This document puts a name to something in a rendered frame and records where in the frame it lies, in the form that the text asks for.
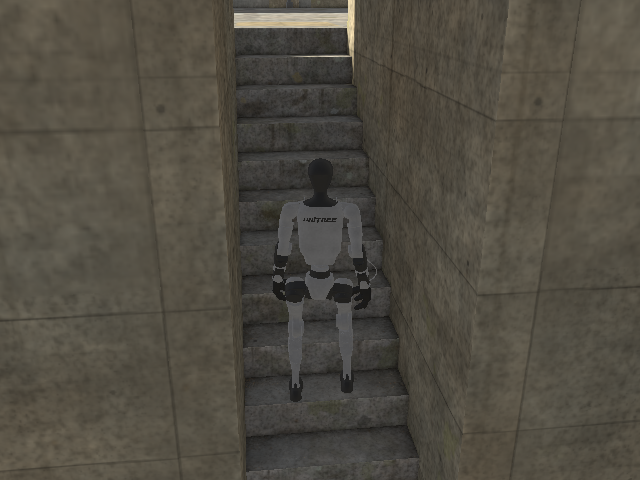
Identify stairs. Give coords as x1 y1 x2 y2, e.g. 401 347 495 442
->
234 28 419 480

